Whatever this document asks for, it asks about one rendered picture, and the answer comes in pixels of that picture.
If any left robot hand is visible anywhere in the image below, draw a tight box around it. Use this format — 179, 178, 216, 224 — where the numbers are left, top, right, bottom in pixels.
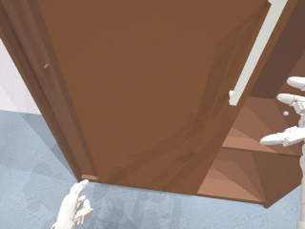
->
56, 179, 93, 227

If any right robot hand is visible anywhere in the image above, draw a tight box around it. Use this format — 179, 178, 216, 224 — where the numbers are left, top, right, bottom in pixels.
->
259, 76, 305, 147

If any wardrobe door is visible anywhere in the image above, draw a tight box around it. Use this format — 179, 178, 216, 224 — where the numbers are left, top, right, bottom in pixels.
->
37, 0, 298, 196
1, 0, 99, 177

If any handle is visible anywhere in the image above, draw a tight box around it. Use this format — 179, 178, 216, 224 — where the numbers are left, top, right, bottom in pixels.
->
229, 0, 288, 106
4, 0, 47, 77

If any robot left forearm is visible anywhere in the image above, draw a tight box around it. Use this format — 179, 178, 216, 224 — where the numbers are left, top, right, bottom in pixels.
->
51, 219, 75, 229

